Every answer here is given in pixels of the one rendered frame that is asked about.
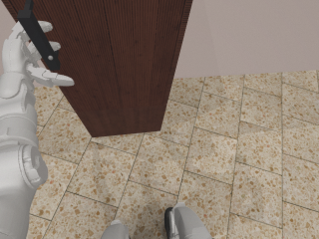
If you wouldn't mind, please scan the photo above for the robot left thigh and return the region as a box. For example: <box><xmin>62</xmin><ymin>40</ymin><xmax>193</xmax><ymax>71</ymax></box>
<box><xmin>101</xmin><ymin>223</ymin><xmax>130</xmax><ymax>239</ymax></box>

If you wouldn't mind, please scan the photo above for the robot left forearm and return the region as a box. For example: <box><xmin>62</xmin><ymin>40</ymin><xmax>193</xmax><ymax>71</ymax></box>
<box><xmin>0</xmin><ymin>72</ymin><xmax>39</xmax><ymax>150</ymax></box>

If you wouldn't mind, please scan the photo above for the robot thigh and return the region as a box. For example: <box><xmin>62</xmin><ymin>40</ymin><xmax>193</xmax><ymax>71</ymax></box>
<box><xmin>169</xmin><ymin>206</ymin><xmax>212</xmax><ymax>239</ymax></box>
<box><xmin>101</xmin><ymin>223</ymin><xmax>130</xmax><ymax>239</ymax></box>

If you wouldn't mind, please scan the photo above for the robot right thigh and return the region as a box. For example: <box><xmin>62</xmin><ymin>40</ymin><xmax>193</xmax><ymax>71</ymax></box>
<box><xmin>169</xmin><ymin>206</ymin><xmax>212</xmax><ymax>239</ymax></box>

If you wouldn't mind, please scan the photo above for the cupboard door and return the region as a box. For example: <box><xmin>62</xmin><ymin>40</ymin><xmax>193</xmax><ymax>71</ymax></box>
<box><xmin>7</xmin><ymin>0</ymin><xmax>187</xmax><ymax>113</ymax></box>

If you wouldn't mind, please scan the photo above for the handle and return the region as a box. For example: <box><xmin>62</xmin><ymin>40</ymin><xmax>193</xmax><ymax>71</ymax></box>
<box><xmin>17</xmin><ymin>0</ymin><xmax>61</xmax><ymax>71</ymax></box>

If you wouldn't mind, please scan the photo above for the robot left upper arm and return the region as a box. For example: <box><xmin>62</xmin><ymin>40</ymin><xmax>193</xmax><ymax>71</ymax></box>
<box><xmin>0</xmin><ymin>143</ymin><xmax>48</xmax><ymax>239</ymax></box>

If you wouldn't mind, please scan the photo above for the left robot hand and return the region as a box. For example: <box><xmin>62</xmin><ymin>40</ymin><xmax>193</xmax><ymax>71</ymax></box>
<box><xmin>2</xmin><ymin>20</ymin><xmax>75</xmax><ymax>88</ymax></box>

